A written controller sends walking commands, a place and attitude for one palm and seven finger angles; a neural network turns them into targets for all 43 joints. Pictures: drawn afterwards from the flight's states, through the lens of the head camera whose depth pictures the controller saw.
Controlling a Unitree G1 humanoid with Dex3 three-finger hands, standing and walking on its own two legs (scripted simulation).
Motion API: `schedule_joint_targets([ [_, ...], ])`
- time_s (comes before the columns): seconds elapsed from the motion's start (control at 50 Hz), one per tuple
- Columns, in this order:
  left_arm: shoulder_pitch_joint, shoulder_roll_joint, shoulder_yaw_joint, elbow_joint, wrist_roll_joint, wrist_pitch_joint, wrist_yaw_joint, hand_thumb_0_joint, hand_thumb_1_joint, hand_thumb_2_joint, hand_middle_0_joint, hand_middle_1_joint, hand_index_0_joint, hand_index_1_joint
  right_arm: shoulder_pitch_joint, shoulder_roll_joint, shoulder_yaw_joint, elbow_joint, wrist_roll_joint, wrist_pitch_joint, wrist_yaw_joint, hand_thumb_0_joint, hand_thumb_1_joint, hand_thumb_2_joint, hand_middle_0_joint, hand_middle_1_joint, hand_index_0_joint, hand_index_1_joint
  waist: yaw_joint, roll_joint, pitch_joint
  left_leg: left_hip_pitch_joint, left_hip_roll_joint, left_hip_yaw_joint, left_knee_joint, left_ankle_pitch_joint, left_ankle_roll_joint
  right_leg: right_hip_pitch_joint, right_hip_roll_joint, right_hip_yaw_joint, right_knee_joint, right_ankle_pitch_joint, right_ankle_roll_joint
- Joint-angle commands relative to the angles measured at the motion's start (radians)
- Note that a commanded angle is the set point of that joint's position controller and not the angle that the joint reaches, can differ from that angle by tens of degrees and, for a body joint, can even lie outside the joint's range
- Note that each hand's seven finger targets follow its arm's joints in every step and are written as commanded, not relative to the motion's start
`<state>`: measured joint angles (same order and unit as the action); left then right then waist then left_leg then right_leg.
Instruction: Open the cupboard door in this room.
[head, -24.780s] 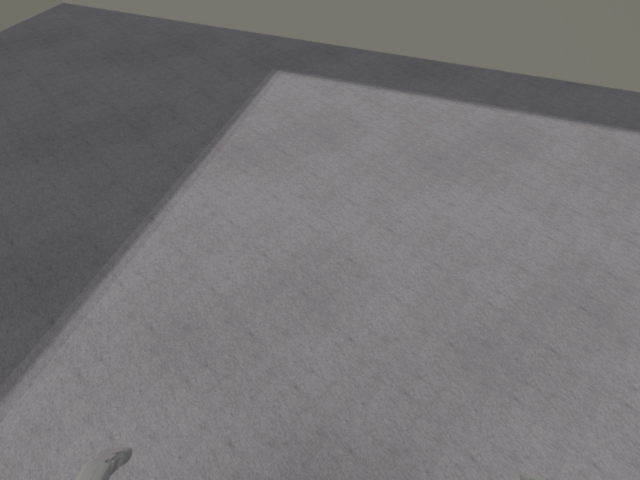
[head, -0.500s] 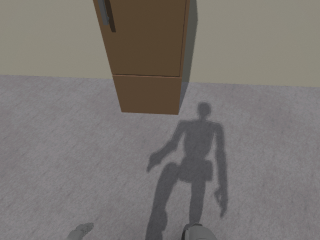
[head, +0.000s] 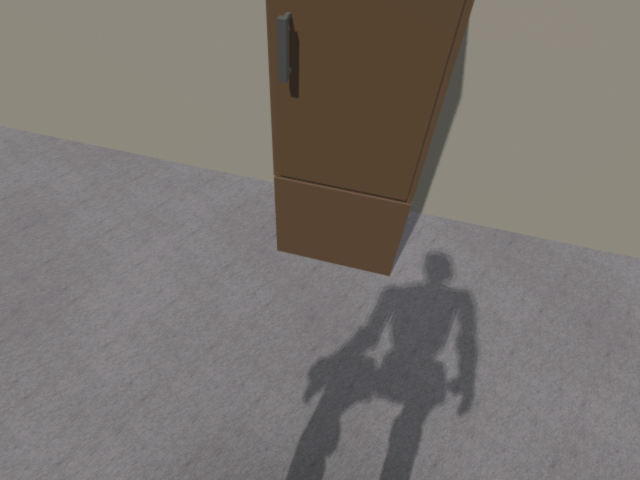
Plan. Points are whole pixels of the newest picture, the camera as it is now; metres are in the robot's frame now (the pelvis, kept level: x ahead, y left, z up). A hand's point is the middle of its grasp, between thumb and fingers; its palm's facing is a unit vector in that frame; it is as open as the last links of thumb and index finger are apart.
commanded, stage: stand and wait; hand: left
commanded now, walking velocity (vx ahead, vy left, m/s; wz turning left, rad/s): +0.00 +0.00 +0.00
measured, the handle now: (285, 47) +1.03 +0.16 +0.08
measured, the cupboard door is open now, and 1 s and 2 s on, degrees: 0 0 0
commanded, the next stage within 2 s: look at it before walking up in 0.80 s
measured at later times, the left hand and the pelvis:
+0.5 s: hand out of the picture +0.00 +0.17 -0.16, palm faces +0.01 -0.99 -0.17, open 7.4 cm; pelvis +0.03 +0.02 +0.02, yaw -2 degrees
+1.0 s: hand out of the picture +0.03 +0.17 -0.17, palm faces +0.00 -0.99 -0.17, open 7.4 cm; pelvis +0.05 +0.01 +0.01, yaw -2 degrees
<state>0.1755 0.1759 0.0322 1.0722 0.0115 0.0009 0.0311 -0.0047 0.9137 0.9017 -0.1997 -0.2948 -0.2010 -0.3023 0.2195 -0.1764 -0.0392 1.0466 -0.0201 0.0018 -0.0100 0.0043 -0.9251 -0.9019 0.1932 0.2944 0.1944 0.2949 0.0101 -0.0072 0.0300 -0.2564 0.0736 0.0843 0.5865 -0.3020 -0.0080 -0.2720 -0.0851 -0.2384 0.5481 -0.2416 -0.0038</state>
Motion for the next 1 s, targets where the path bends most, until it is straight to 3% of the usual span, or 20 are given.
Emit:
schedule_joint_targets([
  [0.0,0.061,0.042,0.003,-0.023,0.004,0.002,-0.011,0.0,0.9,0.9,-0.2,-0.3,-0.2,-0.3,0.001,-0.118,-0.005,-0.032,-0.005,-0.017,-0.016,0.0,-0.9,-0.9,0.2,0.3,0.2,0.3,0.025,0.245,0.047,-0.118,0.182,-0.219,-0.4,0.035,0.061,0.078,-0.03,0.123,-0.02,-0.027,0.032],
  [0.06,0.108,0.056,-0.009,0.017,0.003,-0.01,-0.013,0.0,0.9,0.9,-0.2,-0.3,-0.2,-0.3,0.015,-0.09,0.005,-0.016,0.008,-0.026,-0.024,0.0,-0.9,-0.9,0.2,0.3,0.2,0.3,0.018,0.183,-0.012,0.033,0.126,-0.118,-0.31,0.268,0.046,0.095,-0.035,0.145,-0.107,0.071,0.031],
  [0.08,0.121,0.064,-0.012,0.029,0.001,-0.013,-0.011,0.0,0.9,0.9,-0.2,-0.3,-0.2,-0.3,0.022,-0.087,0.005,-0.009,0.012,-0.026,-0.023,0.0,-0.9,-0.9,0.2,0.3,0.2,0.3,0.014,0.143,-0.03,0.058,0.111,-0.098,-0.29,0.266,0.039,0.114,-0.041,0.152,-0.142,0.106,0.031],
  [0.14,0.129,0.068,-0.02,0.056,0.001,-0.017,-0.008,0.0,0.9,0.9,-0.2,-0.3,-0.2,-0.3,0.041,-0.082,0.006,0.005,0.015,-0.018,-0.019,0.0,-0.9,-0.9,0.2,0.3,0.2,0.3,-0.003,0.02,0.006,0.051,0.086,-0.089,-0.302,0.108,0.02,0.108,-0.059,0.182,-0.204,0.102,0.022],
  [0.2,0.142,0.062,-0.025,0.07,0.001,-0.021,-0.004,0.0,0.9,0.9,-0.2,-0.3,-0.2,-0.3,0.063,-0.079,0.01,0.025,0.016,-0.015,-0.017,0.0,-0.9,-0.9,0.2,0.3,0.2,0.3,-0.011,-0.031,0.035,0.064,0.077,-0.083,-0.315,0.077,0.016,0.082,-0.064,0.189,-0.227,0.078,0.017],
  [0.52,0.195,0.035,-0.027,0.088,-0.002,-0.023,0.013,0.0,0.9,0.9,-0.2,-0.3,-0.2,-0.3,0.14,-0.035,0.026,0.092,0.016,-0.033,-0.024,0.0,-0.9,-0.9,0.2,0.3,0.2,0.3,-0.002,0.011,0.026,0.082,0.072,-0.057,-0.304,0.226,0.022,0.134,-0.068,0.18,-0.197,0.18,0.01],
  [0.68,0.192,0.026,-0.029,0.08,-0.004,-0.02,0.016,0.0,0.9,0.9,-0.2,-0.3,-0.2,-0.3,0.172,-0.009,0.025,0.111,0.016,-0.03,-0.026,0.0,-0.9,-0.9,0.2,0.3,0.2,0.3,0.001,0.009,0.078,0.052,0.066,-0.056,-0.307,0.187,0.022,0.121,-0.063,0.182,-0.198,0.159,0.006],
  [0.88,0.193,0.03,-0.026,0.071,-0.004,-0.026,0.016,0.0,0.9,0.9,-0.2,-0.3,-0.2,-0.3,0.184,-0.007,0.021,0.113,0.016,-0.033,-0.027,0.0,-0.9,-0.9,0.2,0.3,0.2,0.3,-0.006,0.002,0.029,0.091,0.067,-0.049,-0.286,0.243,0.023,0.136,-0.064,0.18,-0.184,0.209,0.002],
  [0.98,0.202,0.024,-0.026,0.073,-0.003,-0.026,0.017,0.0,0.9,0.9,-0.2,-0.3,-0.2,-0.3,0.179,-0.007,0.02,0.111,0.016,-0.034,-0.028,0.0,-0.9,-0.9,0.2,0.3,0.2,0.3,-0.007,0.01,0.043,0.098,0.065,-0.049,-0.283,0.247,0.024,0.125,-0.062,0.182,-0.189,0.206,0.002],
])
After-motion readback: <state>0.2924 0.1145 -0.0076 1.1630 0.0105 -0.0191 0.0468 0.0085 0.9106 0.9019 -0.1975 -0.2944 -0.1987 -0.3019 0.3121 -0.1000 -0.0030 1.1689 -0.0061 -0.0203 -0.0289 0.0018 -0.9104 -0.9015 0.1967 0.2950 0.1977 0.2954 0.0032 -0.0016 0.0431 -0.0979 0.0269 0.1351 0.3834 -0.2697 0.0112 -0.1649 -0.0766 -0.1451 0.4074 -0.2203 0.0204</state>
